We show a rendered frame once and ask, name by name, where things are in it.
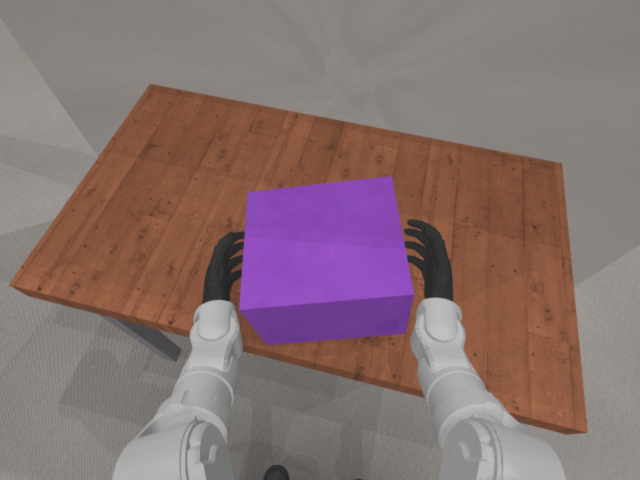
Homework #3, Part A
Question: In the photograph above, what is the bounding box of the robot left hand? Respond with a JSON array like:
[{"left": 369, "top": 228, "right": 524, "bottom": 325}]
[{"left": 203, "top": 231, "right": 245, "bottom": 304}]

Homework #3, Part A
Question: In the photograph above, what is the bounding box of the left robot forearm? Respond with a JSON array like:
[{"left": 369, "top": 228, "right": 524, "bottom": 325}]
[{"left": 112, "top": 300, "right": 243, "bottom": 480}]

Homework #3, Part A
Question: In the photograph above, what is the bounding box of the robot right hand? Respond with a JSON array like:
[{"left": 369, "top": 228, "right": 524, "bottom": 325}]
[{"left": 404, "top": 219, "right": 453, "bottom": 301}]

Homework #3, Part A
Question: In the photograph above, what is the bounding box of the carton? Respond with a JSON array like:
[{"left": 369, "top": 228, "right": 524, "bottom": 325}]
[{"left": 239, "top": 176, "right": 414, "bottom": 345}]

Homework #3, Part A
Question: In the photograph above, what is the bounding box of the robot left upper arm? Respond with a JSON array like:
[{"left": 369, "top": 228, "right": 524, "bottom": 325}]
[{"left": 113, "top": 420, "right": 234, "bottom": 480}]

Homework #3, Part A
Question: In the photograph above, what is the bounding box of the robot right upper arm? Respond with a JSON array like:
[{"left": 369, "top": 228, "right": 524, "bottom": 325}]
[{"left": 439, "top": 417, "right": 565, "bottom": 480}]

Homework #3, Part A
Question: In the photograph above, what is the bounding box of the right robot forearm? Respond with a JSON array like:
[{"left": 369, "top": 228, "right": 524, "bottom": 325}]
[{"left": 410, "top": 298, "right": 566, "bottom": 480}]

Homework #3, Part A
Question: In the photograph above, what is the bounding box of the table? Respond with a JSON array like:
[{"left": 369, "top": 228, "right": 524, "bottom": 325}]
[{"left": 9, "top": 84, "right": 588, "bottom": 435}]

